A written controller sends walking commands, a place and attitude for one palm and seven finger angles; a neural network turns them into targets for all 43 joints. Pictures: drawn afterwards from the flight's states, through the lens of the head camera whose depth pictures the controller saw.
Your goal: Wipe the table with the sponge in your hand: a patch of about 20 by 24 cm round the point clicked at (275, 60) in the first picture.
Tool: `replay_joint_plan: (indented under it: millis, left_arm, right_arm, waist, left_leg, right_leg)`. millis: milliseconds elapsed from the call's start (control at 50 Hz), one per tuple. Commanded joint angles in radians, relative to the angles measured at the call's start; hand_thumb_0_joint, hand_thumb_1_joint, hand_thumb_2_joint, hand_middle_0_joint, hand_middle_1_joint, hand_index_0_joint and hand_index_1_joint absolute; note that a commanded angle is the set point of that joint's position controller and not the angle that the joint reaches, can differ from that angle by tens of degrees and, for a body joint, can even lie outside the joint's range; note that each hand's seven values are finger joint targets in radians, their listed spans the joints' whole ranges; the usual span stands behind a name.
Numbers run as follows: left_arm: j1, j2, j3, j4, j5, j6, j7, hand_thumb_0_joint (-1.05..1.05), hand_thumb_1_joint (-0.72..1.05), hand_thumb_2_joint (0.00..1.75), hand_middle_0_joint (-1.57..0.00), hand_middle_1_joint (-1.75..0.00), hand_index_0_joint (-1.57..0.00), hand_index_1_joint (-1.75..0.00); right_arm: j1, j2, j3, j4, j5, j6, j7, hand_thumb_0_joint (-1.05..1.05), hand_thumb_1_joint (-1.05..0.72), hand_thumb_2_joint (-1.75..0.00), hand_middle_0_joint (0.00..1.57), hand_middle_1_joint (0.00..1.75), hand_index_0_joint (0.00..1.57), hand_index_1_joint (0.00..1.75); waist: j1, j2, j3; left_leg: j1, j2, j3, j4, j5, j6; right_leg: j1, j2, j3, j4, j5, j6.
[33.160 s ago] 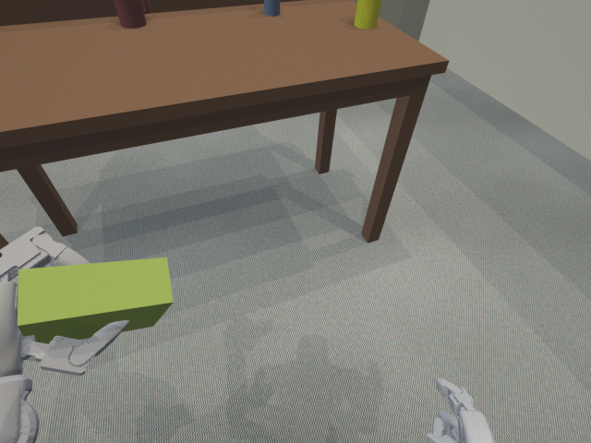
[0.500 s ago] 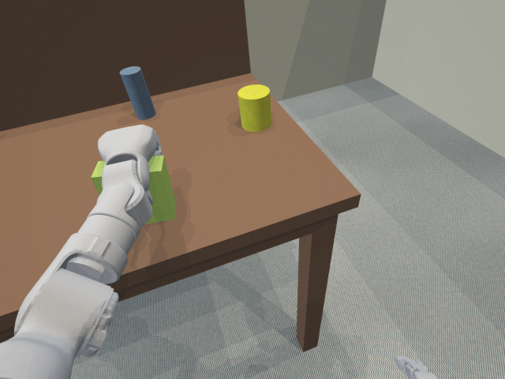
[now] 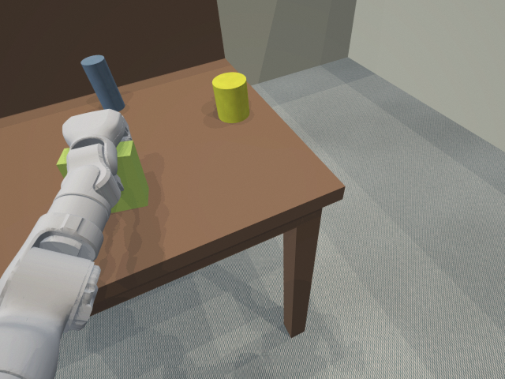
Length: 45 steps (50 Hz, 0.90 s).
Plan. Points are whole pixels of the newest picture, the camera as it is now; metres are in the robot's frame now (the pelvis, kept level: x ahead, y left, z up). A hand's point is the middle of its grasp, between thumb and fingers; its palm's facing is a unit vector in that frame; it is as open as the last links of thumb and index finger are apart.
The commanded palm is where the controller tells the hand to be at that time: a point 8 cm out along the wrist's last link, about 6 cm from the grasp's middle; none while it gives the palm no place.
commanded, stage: wipe forward along the third lane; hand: left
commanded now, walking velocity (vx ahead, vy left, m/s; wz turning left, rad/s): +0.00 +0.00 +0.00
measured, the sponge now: (112, 187) +0.43 +0.26 +0.10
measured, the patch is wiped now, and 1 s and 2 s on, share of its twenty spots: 0.95 0.95 0.95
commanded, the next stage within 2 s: wipe back along the third lane in 0.48 s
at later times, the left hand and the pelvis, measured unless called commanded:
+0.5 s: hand (104, 145) +0.48 +0.26 +0.15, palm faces -0.10 +0.01 -1.00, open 9.0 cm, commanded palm +0.47 +0.28 +0.17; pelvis +0.00 +0.02 +0.00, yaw +0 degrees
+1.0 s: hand (100, 150) +0.46 +0.27 +0.15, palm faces +0.04 +0.00 -1.00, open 9.0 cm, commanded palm +0.42 +0.26 +0.17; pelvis +0.02 +0.06 +0.01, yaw -1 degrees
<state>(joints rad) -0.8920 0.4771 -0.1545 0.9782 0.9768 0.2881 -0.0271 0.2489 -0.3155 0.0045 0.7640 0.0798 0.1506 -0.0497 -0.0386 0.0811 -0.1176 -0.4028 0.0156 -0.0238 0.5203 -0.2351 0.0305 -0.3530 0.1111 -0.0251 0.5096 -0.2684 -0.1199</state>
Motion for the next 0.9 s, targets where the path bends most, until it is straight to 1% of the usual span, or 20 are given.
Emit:
replay_joint_plan:
  millis: [0,120,200,260,300,320,380,420,460,500,520,580,620,680,700,720,740,780,820,880]
  left_arm:
    - [-0.307,0.238,0.023,-0.014,0.048,0.020,0.061,0.00,0.10,1.30,-1.20,-1.60,-1.20,-1.60]
    - [-0.364,0.248,0.023,0.001,0.072,0.019,0.062,0.00,0.10,1.30,-1.20,-1.60,-1.20,-1.60]
    - [-0.420,0.255,0.008,0.045,0.086,0.024,0.069,0.00,0.10,1.30,-1.20,-1.60,-1.20,-1.60]
    - [-0.416,0.253,0.014,0.063,0.080,0.022,0.072,0.00,0.10,1.30,-1.20,-1.60,-1.20,-1.60]
    - [-0.445,0.280,0.030,0.067,0.078,0.021,0.075,0.00,0.10,1.30,-1.20,-1.60,-1.20,-1.60]
    - [-0.450,0.298,0.047,0.063,0.073,0.019,0.072,0.00,0.10,1.30,-1.20,-1.60,-1.20,-1.60]
    - [-0.452,0.273,0.017,0.093,0.083,0.025,0.069,0.00,0.10,1.30,-1.20,-1.60,-1.20,-1.60]
    - [-0.440,0.253,0.016,0.078,0.084,0.020,0.062,0.00,0.10,1.30,-1.20,-1.60,-1.20,-1.60]
    - [-0.429,0.288,0.035,0.098,0.094,0.020,0.061,0.00,0.10,1.30,-1.20,-1.60,-1.20,-1.60]
    - [-0.428,0.276,0.027,0.089,0.093,0.015,0.061,0.00,0.10,1.30,-1.20,-1.60,-1.20,-1.60]
    - [-0.415,0.266,0.034,0.070,0.086,0.005,0.058,0.00,0.10,1.30,-1.20,-1.60,-1.20,-1.60]
    - [-0.347,0.217,0.017,0.068,0.084,-0.001,0.067,0.00,0.10,1.30,-1.20,-1.60,-1.20,-1.60]
    - [-0.288,0.201,0.039,0.032,0.063,-0.007,0.070,0.00,0.10,1.30,-1.20,-1.60,-1.20,-1.60]
    - [-0.229,0.111,-0.008,-0.003,0.033,0.006,0.083,0.00,0.10,1.30,-1.20,-1.60,-1.20,-1.60]
    - [-0.201,0.136,0.022,-0.014,0.025,0.015,0.089,0.00,0.10,1.30,-1.20,-1.60,-1.20,-1.60]
    - [-0.206,0.128,0.019,-0.030,0.017,0.023,0.089,0.00,0.10,1.30,-1.20,-1.60,-1.20,-1.60]
    - [-0.215,0.079,-0.024,-0.037,0.009,0.040,0.093,0.00,0.10,1.30,-1.20,-1.60,-1.20,-1.60]
    - [-0.221,0.061,-0.036,-0.036,0.009,0.073,0.099,0.00,0.10,1.30,-1.20,-1.60,-1.20,-1.60]
    - [-0.207,0.042,-0.033,-0.075,-0.002,0.103,0.098,0.00,0.10,1.30,-1.20,-1.60,-1.20,-1.60]
    - [-0.191,0.006,-0.059,-0.102,-0.007,0.149,0.100,0.00,0.10,1.30,-1.20,-1.60,-1.20,-1.60]
  right_arm:
    - [-0.057,-0.125,-0.032,-0.114,0.000,-0.035,-0.007,0.00,-0.90,-0.90,0.20,0.30,0.20,0.30]
    - [-0.039,-0.122,-0.033,-0.116,-0.006,-0.033,-0.006,0.00,-0.90,-0.90,0.20,0.30,0.20,0.30]
    - [-0.030,-0.126,-0.028,-0.111,-0.006,-0.031,-0.006,0.00,-0.90,-0.90,0.20,0.30,0.20,0.30]
    - [-0.016,-0.126,-0.030,-0.111,-0.010,-0.032,-0.008,0.00,-0.90,-0.90,0.20,0.30,0.20,0.30]
    - [-0.004,-0.129,-0.031,-0.105,-0.012,-0.034,-0.008,0.00,-0.90,-0.90,0.20,0.30,0.20,0.30]
    - [-0.001,-0.130,-0.031,-0.107,-0.014,-0.034,-0.011,0.00,-0.90,-0.90,0.20,0.30,0.20,0.30]
    - [0.007,-0.131,-0.029,-0.104,-0.012,-0.032,-0.008,0.00,-0.90,-0.90,0.20,0.30,0.20,0.30]
    - [0.013,-0.127,-0.034,-0.108,-0.016,-0.033,-0.007,0.00,-0.90,-0.90,0.20,0.30,0.20,0.30]
    - [0.021,-0.133,-0.034,-0.102,-0.015,-0.028,-0.008,0.00,-0.90,-0.90,0.20,0.30,0.20,0.30]
    - [0.026,-0.133,-0.035,-0.105,-0.014,-0.028,-0.009,0.00,-0.90,-0.90,0.20,0.30,0.20,0.30]
    - [0.030,-0.130,-0.038,-0.108,-0.016,-0.031,-0.009,0.00,-0.90,-0.90,0.20,0.30,0.20,0.30]
    - [0.030,-0.127,-0.040,-0.111,-0.016,-0.027,-0.002,0.00,-0.90,-0.90,0.20,0.30,0.20,0.30]
    - [0.023,-0.122,-0.046,-0.120,-0.017,-0.026,0.001,0.00,-0.90,-0.90,0.20,0.30,0.20,0.30]
    - [-0.008,-0.115,-0.045,-0.131,-0.009,-0.022,0.007,0.00,-0.90,-0.90,0.20,0.30,0.20,0.30]
    - [-0.019,-0.117,-0.045,-0.130,-0.007,-0.020,0.007,0.00,-0.90,-0.90,0.20,0.30,0.20,0.30]
    - [-0.036,-0.117,-0.041,-0.134,-0.005,-0.020,0.005,0.00,-0.90,-0.90,0.20,0.30,0.20,0.30]
    - [-0.055,-0.110,-0.038,-0.135,0.001,-0.018,0.007,0.00,-0.90,-0.90,0.20,0.30,0.20,0.30]
    - [-0.075,-0.110,-0.037,-0.127,0.005,-0.019,0.008,0.00,-0.90,-0.90,0.20,0.30,0.20,0.30]
    - [-0.106,-0.104,-0.035,-0.133,0.006,-0.018,0.011,0.00,-0.90,-0.90,0.20,0.30,0.20,0.30]
    - [-0.139,-0.098,-0.030,-0.140,0.006,-0.012,0.016,0.00,-0.90,-0.90,0.20,0.30,0.20,0.30]
  waist:
    - [-0.023,-0.204,-0.123]
    - [-0.030,-0.158,-0.161]
    - [-0.052,-0.147,-0.132]
    - [-0.052,-0.166,-0.159]
    - [-0.059,-0.178,-0.176]
    - [-0.049,-0.170,-0.197]
    - [-0.063,-0.154,-0.173]
    - [-0.051,-0.130,-0.201]
    - [-0.058,-0.159,-0.193]
    - [-0.060,-0.165,-0.183]
    - [-0.042,-0.146,-0.209]
    - [-0.036,-0.155,-0.197]
    - [-0.006,-0.149,-0.235]
    - [-0.004,-0.180,-0.187]
    - [0.011,-0.201,-0.184]
    - [0.018,-0.177,-0.182]
    - [0.005,-0.172,-0.144]
    - [0.004,-0.180,-0.120]
    - [0.028,-0.134,-0.132]
    - [0.027,-0.159,-0.146]
  left_leg:
    - [-0.042,-0.054,0.032,-0.020,0.011,0.023]
    - [-0.022,-0.052,0.032,-0.022,0.042,0.027]
    - [-0.029,-0.053,0.035,-0.018,0.015,0.026]
    - [-0.028,-0.053,0.035,-0.015,0.025,0.027]
    - [-0.041,-0.052,0.038,-0.009,0.024,0.028]
    - [-0.047,-0.050,0.035,-0.011,0.039,0.027]
    - [-0.048,-0.053,0.039,-0.012,0.027,0.026]
    - [-0.020,-0.049,0.036,-0.017,0.064,0.030]
    - [-0.026,-0.049,0.040,-0.011,0.059,0.030]
    - [-0.036,-0.051,0.043,-0.015,0.048,0.029]
    - [-0.025,-0.048,0.039,-0.021,0.074,0.030]
    - [-0.001,-0.050,0.044,-0.022,0.101,0.028]
    - [0.027,-0.045,0.046,-0.031,0.141,0.030]
    - [0.046,-0.048,0.056,-0.044,0.132,0.031]
    - [0.051,-0.047,0.054,-0.055,0.130,0.030]
    - [0.057,-0.045,0.048,-0.068,0.141,0.031]
    - [0.070,-0.048,0.051,-0.077,0.121,0.031]
    - [0.092,-0.044,0.049,-0.090,0.113,0.030]
    - [0.119,-0.043,0.043,-0.104,0.139,0.029]
    - [0.149,-0.044,0.043,-0.104,0.159,0.026]
  right_leg:
    - [0.123,-0.117,0.179,-0.136,0.221,0.111]
    - [0.110,-0.105,0.152,-0.121,0.242,0.102]
    - [0.073,-0.101,0.141,-0.120,0.187,0.102]
    - [0.084,-0.098,0.127,-0.111,0.204,0.105]
    - [0.104,-0.104,0.139,-0.113,0.228,0.110]
    - [0.125,-0.104,0.142,-0.112,0.251,0.107]
    - [0.100,-0.100,0.129,-0.106,0.232,0.107]
    - [0.106,-0.094,0.118,-0.105,0.268,0.098]
    - [0.111,-0.092,0.120,-0.103,0.270,0.104]
    - [0.113,-0.093,0.122,-0.110,0.257,0.104]
    - [0.125,-0.091,0.114,-0.106,0.281,0.097]
    - [0.121,-0.084,0.099,-0.098,0.315,0.094]
    - [0.153,-0.083,0.094,-0.101,0.353,0.087]
    - [0.150,-0.080,0.086,-0.115,0.344,0.091]
    - [0.164,-0.078,0.083,-0.122,0.335,0.090]
    - [0.161,-0.079,0.080,-0.124,0.329,0.085]
    - [0.138,-0.076,0.074,-0.130,0.285,0.087]
    - [0.115,-0.073,0.064,-0.142,0.240,0.084]
    - [0.118,-0.070,0.058,-0.147,0.238,0.073]
    - [0.134,-0.069,0.046,-0.137,0.248,0.072]
